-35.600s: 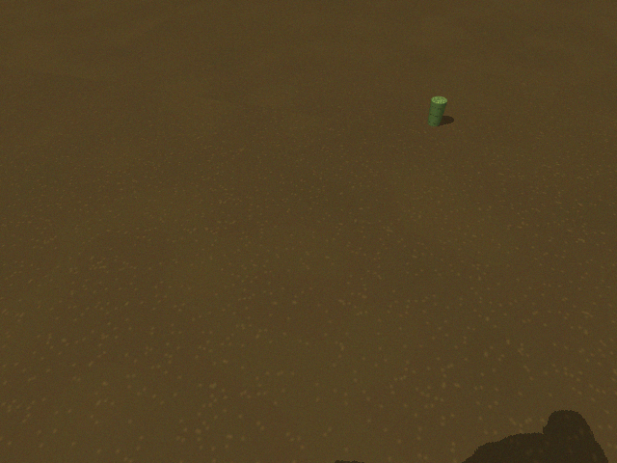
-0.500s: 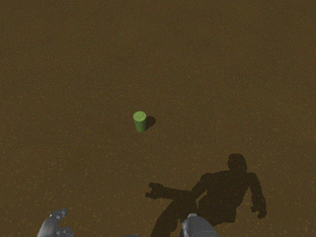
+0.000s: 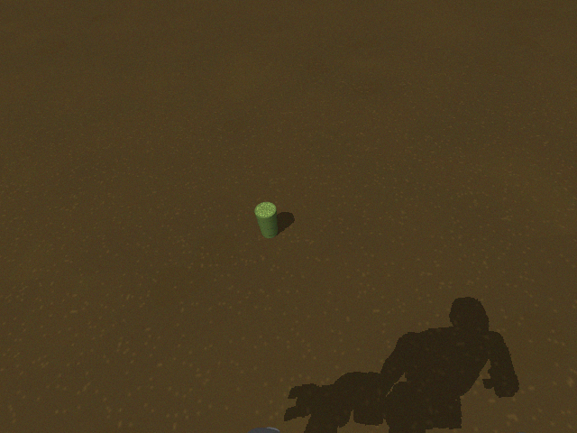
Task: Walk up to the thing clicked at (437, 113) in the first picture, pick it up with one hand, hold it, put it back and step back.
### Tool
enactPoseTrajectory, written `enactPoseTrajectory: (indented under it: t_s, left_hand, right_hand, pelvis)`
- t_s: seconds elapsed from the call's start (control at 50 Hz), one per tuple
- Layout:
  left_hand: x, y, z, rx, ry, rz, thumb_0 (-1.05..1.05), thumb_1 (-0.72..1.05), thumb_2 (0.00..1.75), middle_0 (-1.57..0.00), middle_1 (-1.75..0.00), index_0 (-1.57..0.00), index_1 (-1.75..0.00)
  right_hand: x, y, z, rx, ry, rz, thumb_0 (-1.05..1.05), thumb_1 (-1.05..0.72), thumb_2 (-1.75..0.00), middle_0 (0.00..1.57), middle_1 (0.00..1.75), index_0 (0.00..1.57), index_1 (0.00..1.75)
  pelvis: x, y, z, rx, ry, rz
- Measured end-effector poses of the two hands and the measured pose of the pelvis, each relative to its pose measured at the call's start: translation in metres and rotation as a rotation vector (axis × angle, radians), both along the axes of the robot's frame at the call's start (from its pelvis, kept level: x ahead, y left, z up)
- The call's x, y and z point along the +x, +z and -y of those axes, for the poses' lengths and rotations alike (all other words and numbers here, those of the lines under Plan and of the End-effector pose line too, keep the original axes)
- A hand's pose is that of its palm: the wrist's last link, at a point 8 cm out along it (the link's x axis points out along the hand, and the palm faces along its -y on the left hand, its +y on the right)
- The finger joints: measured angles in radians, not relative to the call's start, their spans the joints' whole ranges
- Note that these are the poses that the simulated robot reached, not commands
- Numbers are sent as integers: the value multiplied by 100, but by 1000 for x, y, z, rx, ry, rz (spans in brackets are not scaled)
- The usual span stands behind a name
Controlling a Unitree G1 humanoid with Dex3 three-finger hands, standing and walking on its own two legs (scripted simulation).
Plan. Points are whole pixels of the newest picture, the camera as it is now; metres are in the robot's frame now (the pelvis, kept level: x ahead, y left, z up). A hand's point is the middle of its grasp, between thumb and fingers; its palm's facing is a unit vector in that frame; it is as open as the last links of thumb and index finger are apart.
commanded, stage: step back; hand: left
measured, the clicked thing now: (267, 221) +1.03 +0.23 -0.69
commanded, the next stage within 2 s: stand in 0.98 s
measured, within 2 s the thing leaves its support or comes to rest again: neither
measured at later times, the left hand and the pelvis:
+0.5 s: hand out of the picture +0.05 +0.25 -0.14, palm faces +0.08 -0.93 -0.36, open 7.4 cm; pelvis -0.01 -0.01 +0.01, yaw +4 degrees
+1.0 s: hand out of the picture +0.12 +0.28 -0.14, palm faces +0.08 -0.93 -0.36, open 7.4 cm; pelvis +0.03 +0.01 +0.01, yaw +4 degrees
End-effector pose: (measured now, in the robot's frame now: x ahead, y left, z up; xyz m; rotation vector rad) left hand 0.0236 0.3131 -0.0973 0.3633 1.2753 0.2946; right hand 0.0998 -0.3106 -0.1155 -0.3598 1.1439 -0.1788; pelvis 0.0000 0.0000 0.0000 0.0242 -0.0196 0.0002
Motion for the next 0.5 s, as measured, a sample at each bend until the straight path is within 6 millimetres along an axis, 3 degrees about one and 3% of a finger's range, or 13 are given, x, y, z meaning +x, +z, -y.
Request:
enactPoseTrajectory:
  t_s: [0.12, 0.22, 0.34, 0.5]
  left_hand:
    - [5, -8, -17, -3, 3, 96, 0, 90, 89, -21, -30, -20, -30]
    - [9, -8, -9, -48, -12, 101, 0, 90, 89, -21, -30, -20, -30]
    - [16, -10, 6, -48, -29, 113, 0, 90, 89, -21, -30, -20, -30]
    - [10, -5, 19, -59, 23, 120, 0, 90, 89, -21, -30, -20, -30]
  right_hand:
    - [-48, -7, -14, -9, 14, -94, 1, -91, -89, 20, 30, 20, 30]
    - [-66, 4, -21, 15, -5, -73, 1, -90, -89, 21, 30, 20, 30]
    - [-60, 5, 0, 11, -22, -41, 1, -90, -89, 21, 30, 20, 30]
    - [-27, 10, 13, -23, 26, -53, 1, -91, -89, 21, 30, 20, 30]
  pelvis:
    - [-19, -6, -7, 24, 43, 22]
    - [-22, 2, -4, -5, 38, 24]
    - [-21, 0, 11, -29, 30, 27]
    - [-6, 5, 11, -30, 65, 13]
